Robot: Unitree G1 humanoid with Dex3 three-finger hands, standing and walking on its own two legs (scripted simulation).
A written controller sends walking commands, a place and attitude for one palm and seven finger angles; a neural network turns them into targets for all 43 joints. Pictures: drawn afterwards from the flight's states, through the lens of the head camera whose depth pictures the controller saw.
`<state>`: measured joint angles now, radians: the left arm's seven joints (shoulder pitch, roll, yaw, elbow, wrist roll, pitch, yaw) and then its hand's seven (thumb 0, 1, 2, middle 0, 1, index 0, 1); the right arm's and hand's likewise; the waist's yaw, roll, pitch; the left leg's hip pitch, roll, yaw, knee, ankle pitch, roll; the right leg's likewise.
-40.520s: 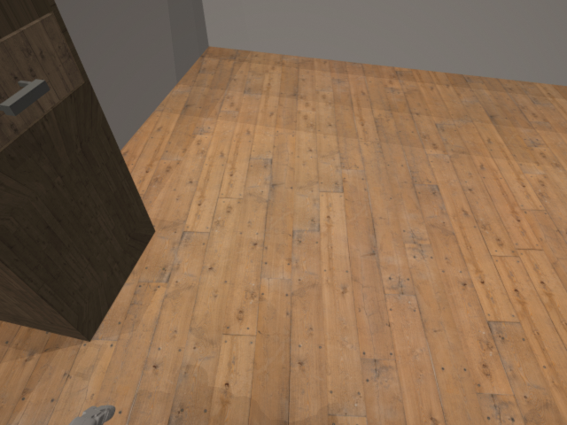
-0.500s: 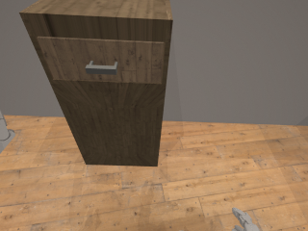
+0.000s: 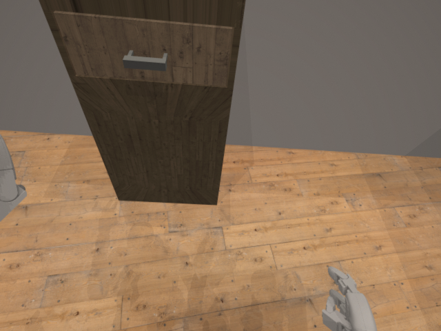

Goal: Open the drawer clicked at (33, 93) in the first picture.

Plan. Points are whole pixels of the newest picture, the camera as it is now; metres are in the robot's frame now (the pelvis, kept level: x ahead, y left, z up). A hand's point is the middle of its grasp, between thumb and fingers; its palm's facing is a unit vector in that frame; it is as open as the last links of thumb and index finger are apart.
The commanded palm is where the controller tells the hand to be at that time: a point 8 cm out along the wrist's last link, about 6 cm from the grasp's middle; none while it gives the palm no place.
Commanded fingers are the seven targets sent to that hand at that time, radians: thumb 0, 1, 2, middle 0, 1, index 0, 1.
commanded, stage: stop stepping back and stand still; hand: left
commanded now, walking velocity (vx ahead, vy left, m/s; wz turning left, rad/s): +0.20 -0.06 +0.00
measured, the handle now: (146, 59) +0.77 +0.25 +0.07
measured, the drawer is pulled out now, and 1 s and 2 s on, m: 0.00 0.00 0.00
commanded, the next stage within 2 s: let the arm hang, fingers relaxed in 0.68 s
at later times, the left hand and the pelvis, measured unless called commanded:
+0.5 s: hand out of the picture +0.11 +0.24 +0.25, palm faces +0.49 -0.78 -0.39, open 7.5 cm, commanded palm +0.05 +0.29 +0.25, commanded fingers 0.00 0.90 0.90 -0.20 -0.30 -0.20 -0.30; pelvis -0.08 +0.01 +0.01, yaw +0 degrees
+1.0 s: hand out of the picture +0.07 +0.21 -0.12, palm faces -0.03 -0.96 -0.29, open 7.4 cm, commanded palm none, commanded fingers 0.00 0.90 0.90 -0.20 -0.30 -0.20 -0.30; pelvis -0.10 +0.01 -0.01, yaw +1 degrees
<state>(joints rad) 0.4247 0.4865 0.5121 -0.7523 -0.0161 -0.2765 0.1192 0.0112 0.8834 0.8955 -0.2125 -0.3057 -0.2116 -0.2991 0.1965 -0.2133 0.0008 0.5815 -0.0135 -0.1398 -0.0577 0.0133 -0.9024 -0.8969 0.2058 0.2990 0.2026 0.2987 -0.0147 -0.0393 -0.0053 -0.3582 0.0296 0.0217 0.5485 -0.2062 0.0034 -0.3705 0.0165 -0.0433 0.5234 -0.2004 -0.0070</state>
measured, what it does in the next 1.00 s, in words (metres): steps on the spot: right foot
